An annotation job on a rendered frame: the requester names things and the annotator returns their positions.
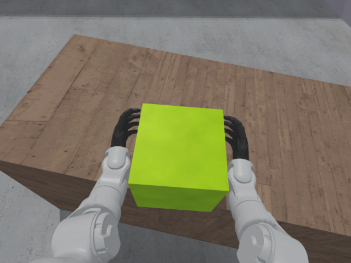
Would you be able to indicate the robot left hand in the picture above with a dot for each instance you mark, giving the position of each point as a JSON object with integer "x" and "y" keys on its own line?
{"x": 121, "y": 133}

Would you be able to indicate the left robot forearm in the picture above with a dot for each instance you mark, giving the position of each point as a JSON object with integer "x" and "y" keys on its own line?
{"x": 109, "y": 192}

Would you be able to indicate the left robot upper arm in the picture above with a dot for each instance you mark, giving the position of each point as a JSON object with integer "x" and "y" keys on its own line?
{"x": 88, "y": 238}

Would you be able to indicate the right robot upper arm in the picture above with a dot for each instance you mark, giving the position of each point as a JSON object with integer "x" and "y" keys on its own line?
{"x": 261, "y": 243}

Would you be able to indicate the carton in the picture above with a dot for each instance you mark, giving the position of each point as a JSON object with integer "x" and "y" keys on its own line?
{"x": 179, "y": 160}

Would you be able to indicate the right robot forearm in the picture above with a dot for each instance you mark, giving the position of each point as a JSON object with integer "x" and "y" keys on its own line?
{"x": 245, "y": 205}

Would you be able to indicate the pedestal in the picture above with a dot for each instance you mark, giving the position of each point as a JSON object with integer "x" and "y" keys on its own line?
{"x": 298, "y": 132}

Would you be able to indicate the robot right hand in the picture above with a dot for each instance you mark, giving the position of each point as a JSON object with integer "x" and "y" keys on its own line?
{"x": 239, "y": 143}

